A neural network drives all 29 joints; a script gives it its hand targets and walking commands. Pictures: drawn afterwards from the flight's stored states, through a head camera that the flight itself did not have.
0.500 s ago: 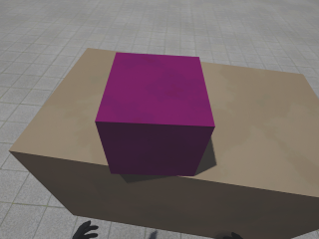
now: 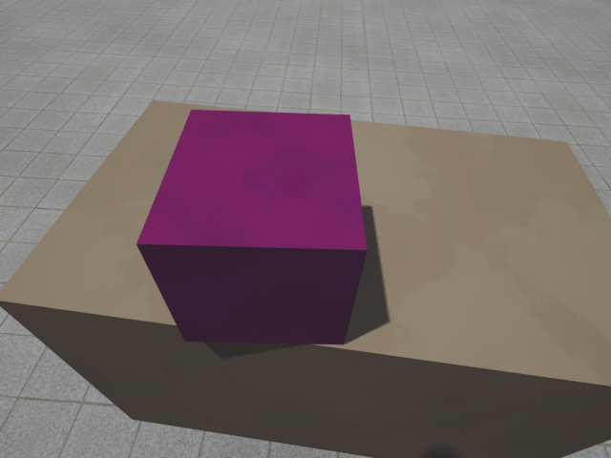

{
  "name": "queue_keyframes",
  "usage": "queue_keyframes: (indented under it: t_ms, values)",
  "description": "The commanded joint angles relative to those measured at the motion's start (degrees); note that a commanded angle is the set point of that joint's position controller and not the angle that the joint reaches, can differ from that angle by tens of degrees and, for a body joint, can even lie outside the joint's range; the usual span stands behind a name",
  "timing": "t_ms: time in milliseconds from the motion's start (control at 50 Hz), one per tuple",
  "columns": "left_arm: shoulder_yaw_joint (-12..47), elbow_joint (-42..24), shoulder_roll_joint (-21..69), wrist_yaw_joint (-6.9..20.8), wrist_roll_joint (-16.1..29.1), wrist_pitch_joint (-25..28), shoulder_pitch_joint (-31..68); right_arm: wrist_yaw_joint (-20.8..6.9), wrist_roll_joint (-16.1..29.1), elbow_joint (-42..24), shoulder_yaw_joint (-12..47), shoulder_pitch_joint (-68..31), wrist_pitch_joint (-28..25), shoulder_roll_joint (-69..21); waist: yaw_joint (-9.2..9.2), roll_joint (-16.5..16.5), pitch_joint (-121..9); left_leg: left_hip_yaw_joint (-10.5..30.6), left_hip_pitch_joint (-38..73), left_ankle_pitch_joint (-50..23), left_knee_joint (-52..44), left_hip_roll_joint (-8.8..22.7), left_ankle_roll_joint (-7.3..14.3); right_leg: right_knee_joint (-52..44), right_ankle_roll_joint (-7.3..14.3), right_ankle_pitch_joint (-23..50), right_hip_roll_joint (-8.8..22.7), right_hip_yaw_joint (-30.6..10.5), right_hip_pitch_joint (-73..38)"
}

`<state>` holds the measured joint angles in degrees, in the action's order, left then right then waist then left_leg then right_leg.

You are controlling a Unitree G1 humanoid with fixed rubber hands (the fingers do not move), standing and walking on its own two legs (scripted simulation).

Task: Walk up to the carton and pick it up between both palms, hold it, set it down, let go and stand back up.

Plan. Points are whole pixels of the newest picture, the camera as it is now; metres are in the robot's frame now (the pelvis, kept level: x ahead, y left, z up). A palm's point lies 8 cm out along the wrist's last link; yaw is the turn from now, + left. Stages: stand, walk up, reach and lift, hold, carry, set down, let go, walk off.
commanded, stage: walk up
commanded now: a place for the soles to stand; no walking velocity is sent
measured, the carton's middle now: (267, 227) +0.44 +0.07 +0.05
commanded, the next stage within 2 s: none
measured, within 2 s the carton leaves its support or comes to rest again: neither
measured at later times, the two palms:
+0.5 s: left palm out of the picture +0.08 +0.22 -0.12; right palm out of the picture +0.07 -0.22 -0.12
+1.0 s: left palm out of the picture +0.09 +0.25 -0.12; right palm out of the picture +0.04 -0.19 -0.13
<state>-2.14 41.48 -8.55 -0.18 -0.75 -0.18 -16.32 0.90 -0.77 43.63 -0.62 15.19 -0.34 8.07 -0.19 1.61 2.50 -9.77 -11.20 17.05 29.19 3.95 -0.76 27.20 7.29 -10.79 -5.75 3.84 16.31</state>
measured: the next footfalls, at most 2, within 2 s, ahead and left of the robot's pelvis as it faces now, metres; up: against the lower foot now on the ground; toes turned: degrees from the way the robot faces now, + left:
none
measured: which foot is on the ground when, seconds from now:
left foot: down 0.00-1.00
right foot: down 0.00-1.00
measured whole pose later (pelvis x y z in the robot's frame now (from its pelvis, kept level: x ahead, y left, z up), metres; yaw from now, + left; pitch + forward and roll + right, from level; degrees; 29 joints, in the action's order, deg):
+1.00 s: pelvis -0.02 +0.03 -0.01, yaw -5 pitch -1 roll +1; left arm -3.0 40.1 -8.8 -1.5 -1.8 -0.3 -16.1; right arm 0.7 -0.5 45.7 -1.6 13.8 0.9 8.3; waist 0.5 1.4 3.4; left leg -13.5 -12.7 18.3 32.4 2.3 2.3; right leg 32.2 4.7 -10.3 -5.6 -1.7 20.3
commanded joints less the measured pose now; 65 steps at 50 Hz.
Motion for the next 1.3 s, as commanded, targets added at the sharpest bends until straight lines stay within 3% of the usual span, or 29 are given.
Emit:
queue_keyframes:
  t_ms: [0,40,60,120,180,220,280,380,500,520,540,600,640,680,720,820,880,900,980,1020,1080,1120,1160,1180,1220,1240,1280]
  values:
    - [-2.04,-4.84,-6.45,-0.55,-0.42,0.94,-2.22,0.17,0.17,-3.81,-1.34,1.27,-1.06,5.14,0.30,0.56,-1.74,7.04,1.52,2.30,-3.27,2.09,2.12,-11.30,-7.33,-1.03,11.36,-18.57,1.51]
    - [-1.87,-4.59,-5.79,-0.45,-0.33,1.00,-2.56,0.22,0.19,-3.54,-1.36,1.58,-1.14,5.34,0.18,-0.93,-2.35,6.96,2.22,1.84,-3.79,2.60,2.25,-11.48,-7.86,0.38,10.97,-18.23,1.03]
    - [-2.02,-4.59,-5.98,-0.39,-0.31,1.12,-2.58,0.28,0.23,-3.34,-1.37,1.73,-1.19,5.19,0.24,0.77,-3.20,7.02,2.52,1.43,-3.97,2.42,2.25,-11.20,-8.13,0.98,10.99,-17.99,0.58]
    - [-2.17,-4.65,-6.02,-0.41,-0.46,1.37,-2.03,0.43,0.17,-2.48,-1.19,1.80,-1.45,4.71,-0.01,-0.37,-2.82,7.00,0.94,-0.57,-5.12,3.48,2.24,-8.98,-7.48,6.71,10.69,-16.44,-1.21]
    - [-2.30,-4.85,-6.05,-0.50,-0.57,1.16,-3.12,0.49,0.28,-2.16,-1.43,1.48,-1.25,5.15,0.72,-0.58,-2.17,6.51,-0.39,1.60,-4.55,3.84,2.51,-9.66,-8.62,3.90,10.69,-16.43,-1.51]
    - [-2.35,-4.52,-6.14,-0.63,-0.42,1.06,-2.87,0.46,0.28,-2.39,-1.22,1.75,-1.12,4.92,0.11,-0.53,-1.82,6.43,0.51,1.47,-4.10,3.00,2.07,-10.06,-7.77,2.97,10.99,-17.51,-0.06]
    - [-2.16,-4.76,-5.51,-0.56,-0.62,1.16,-2.94,0.45,0.05,-2.28,-1.40,1.82,-1.22,5.44,0.26,-1.73,-2.41,6.53,0.80,0.86,-4.98,4.08,2.48,-9.02,-7.73,4.81,10.36,-16.63,-0.99]
    - [-2.28,-4.54,-5.74,-0.50,-0.83,1.19,-3.29,0.49,0.19,-1.85,-1.27,1.75,-1.18,5.03,0.61,-1.04,-2.28,6.60,0.55,0.25,-5.13,4.55,2.69,-8.12,-7.93,6.80,10.02,-16.51,-1.39]
    - [-2.30,-4.25,-5.99,-0.81,-0.60,1.02,-3.67,0.49,0.16,-1.31,-1.38,2.43,-0.83,4.83,0.32,0.82,-1.13,5.99,0.31,1.44,-4.47,3.03,2.40,-10.74,-8.27,0.83,10.33,-18.61,-0.03]
    - [-2.27,-4.23,-5.80,-0.76,-0.64,1.05,-3.80,0.53,0.27,-1.20,-1.40,2.61,-0.87,5.14,0.44,0.82,-1.86,6.27,0.40,1.56,-4.28,3.73,2.48,-10.37,-8.27,2.08,10.31,-18.08,-1.20]
    - [-2.43,-5.26,-6.40,-1.28,-0.40,1.48,-3.48,0.30,0.17,-2.16,-1.90,-0.65,-0.39,6.65,1.58,-1.71,-0.41,4.76,-1.14,0.70,-1.84,2.43,2.67,-9.86,-7.49,8.14,12.46,-20.84,-0.32]
    - [-2.86,-4.88,-7.79,-2.22,-0.61,1.95,-4.49,0.24,0.20,-1.98,-1.38,0.27,0.23,4.65,0.69,-1.26,-1.99,5.54,-2.15,2.57,-0.75,0.98,2.60,-10.20,-5.64,12.04,15.29,-25.10,-2.39]
    - [-2.92,-5.10,-7.78,-2.39,-0.88,1.78,-3.58,0.10,0.44,-1.92,-1.39,0.96,0.27,4.28,0.35,-0.27,-3.27,5.89,-1.24,2.60,-1.60,1.34,2.98,-9.88,-4.73,9.32,14.45,-23.65,-2.11]
    - [-2.79,-5.49,-6.62,-2.33,-0.69,1.60,-2.08,0.16,0.45,-1.54,-1.64,1.77,0.36,4.95,-0.20,1.20,-4.53,6.65,0.42,1.06,-3.18,1.83,3.31,-9.51,-5.12,4.56,13.05,-22.10,-0.90]
    - [-2.32,-5.68,-5.44,-2.04,-0.61,1.41,-1.87,0.10,0.22,-1.53,-1.98,1.25,0.30,5.67,0.24,0.50,-4.19,6.91,2.45,0.68,-3.57,2.43,4.28,-9.59,-6.28,0.58,11.10,-20.80,2.32]
    - [-2.37,-5.97,-5.81,-1.64,-0.91,1.31,-0.87,0.01,0.31,-1.92,-2.16,0.34,0.07,5.90,0.32,-0.68,-5.37,7.20,1.58,1.69,-5.43,4.50,5.73,-5.13,-6.96,-1.40,8.86,-18.41,1.87]
    - [-2.16,-6.23,-4.79,-1.55,-1.06,1.01,-1.02,-0.02,0.39,-2.50,-2.46,-2.24,0.04,6.43,1.21,-3.28,-1.19,7.93,-3.86,3.03,-7.62,7.34,7.37,0.46,-6.28,0.09,6.52,-14.95,1.88]
    - [-1.94,-6.51,-4.67,-1.47,-1.05,1.08,-1.17,-0.03,0.28,-2.79,-2.42,-2.33,0.07,6.56,0.96,-2.42,-1.79,7.66,-4.35,3.72,-7.92,7.92,7.76,1.54,-5.83,-0.32,6.05,-13.87,2.01]
    - [-1.82,-7.58,-4.80,-1.51,-1.26,1.00,-0.52,-0.02,0.50,-4.01,-2.51,-4.08,0.56,7.19,1.25,-4.01,0.40,7.75,-7.76,6.33,-9.36,9.82,9.13,5.28,-5.30,-2.42,5.05,-12.20,2.56]
    - [-1.70,-7.67,-4.80,-1.49,-1.18,1.07,-1.00,-0.05,0.35,-4.44,-2.91,-4.40,0.87,7.98,1.75,-2.45,0.79,6.93,-7.80,7.42,-8.17,9.59,9.04,4.97,-5.49,-3.35,5.29,-13.20,2.85]
    - [-1.95,-8.48,-5.97,-1.64,-1.01,1.19,-0.06,-0.31,0.28,-5.03,-2.64,-3.76,1.26,7.64,0.82,1.10,0.48,5.08,-7.48,8.31,-5.11,7.26,7.63,2.68,-3.87,-0.98,7.02,-16.10,3.48]
    - [-2.30,-9.21,-7.38,-1.80,-0.74,1.25,-0.07,-0.52,0.41,-5.50,-2.71,-3.07,1.66,7.09,0.65,4.28,-0.43,3.62,-5.39,8.02,0.48,3.02,5.93,-2.58,-2.03,-2.73,9.80,-23.56,6.28]
    - [-2.41,-9.01,-7.53,-2.10,-0.40,0.96,-0.09,-0.81,-0.04,-6.07,-2.51,-1.74,1.81,6.42,0.56,6.21,-1.16,4.52,-3.08,7.54,4.53,-0.43,5.00,-8.45,0.07,-9.01,12.23,-31.60,8.97]
    - [-2.48,-9.18,-7.88,-2.33,-0.42,0.79,0.42,-0.88,0.01,-6.21,-2.49,-0.97,1.75,6.45,0.28,6.62,-1.97,4.96,-3.12,7.73,5.05,-0.95,4.81,-9.46,0.38,-10.62,12.32,-32.93,8.69]
    - [-2.23,-9.18,-7.14,-2.49,-0.63,0.59,2.12,-1.00,-0.11,-6.16,-2.49,0.44,1.32,6.17,-0.35,4.55,-4.12,6.82,0.18,5.85,1.84,0.12,5.55,-8.19,-0.25,-9.47,11.73,-31.47,9.16]
    - [-2.04,-9.16,-6.43,-2.35,-0.78,0.58,3.14,-0.93,0.04,-5.82,-2.62,1.58,0.97,6.44,-1.03,4.37,-5.45,7.66,2.28,5.10,-0.83,1.41,6.07,-6.93,-1.45,-8.87,10.07,-27.92,9.40]
    - [-1.30,-9.38,-4.25,-1.84,-0.89,0.78,3.98,-0.67,0.24,-5.53,-2.92,1.24,0.27,7.99,-1.16,-1.69,-7.22,12.73,3.52,6.60,-9.59,8.60,8.48,2.95,-5.16,-5.34,4.04,-16.90,8.94]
